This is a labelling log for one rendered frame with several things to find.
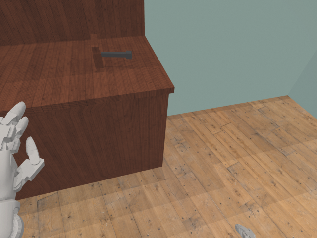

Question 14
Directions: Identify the left robot forearm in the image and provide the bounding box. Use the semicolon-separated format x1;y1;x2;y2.
0;199;24;238

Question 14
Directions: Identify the counter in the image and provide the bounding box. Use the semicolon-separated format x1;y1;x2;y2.
0;0;175;200

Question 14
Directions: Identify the robot left hand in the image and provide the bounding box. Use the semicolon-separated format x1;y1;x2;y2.
0;102;45;201

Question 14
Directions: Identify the tap lever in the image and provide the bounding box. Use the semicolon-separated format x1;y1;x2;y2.
101;51;132;59

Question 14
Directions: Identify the robot right hand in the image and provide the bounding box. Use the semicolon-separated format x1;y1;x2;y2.
235;224;256;238

